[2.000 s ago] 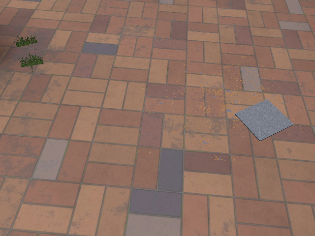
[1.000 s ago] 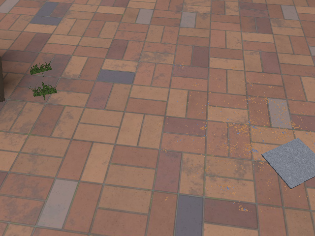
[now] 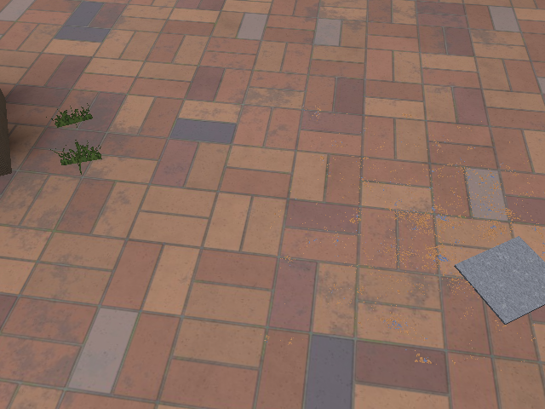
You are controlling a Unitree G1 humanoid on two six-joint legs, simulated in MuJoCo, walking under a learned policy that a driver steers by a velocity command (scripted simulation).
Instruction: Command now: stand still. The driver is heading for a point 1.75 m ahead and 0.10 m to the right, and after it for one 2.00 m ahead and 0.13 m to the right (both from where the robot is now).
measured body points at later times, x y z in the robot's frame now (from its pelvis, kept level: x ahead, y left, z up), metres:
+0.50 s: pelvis +0.00 +0.00 +0.00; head +0.02 +0.00 +0.45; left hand +0.02 +0.24 -0.16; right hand -0.03 -0.23 -0.16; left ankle -0.04 +0.12 -0.74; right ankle +0.03 -0.13 -0.74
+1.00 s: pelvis +0.15 -0.03 +0.01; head +0.16 -0.04 +0.46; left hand +0.05 +0.19 -0.14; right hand +0.29 -0.28 -0.12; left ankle +0.25 +0.12 -0.67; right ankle +0.04 -0.12 -0.74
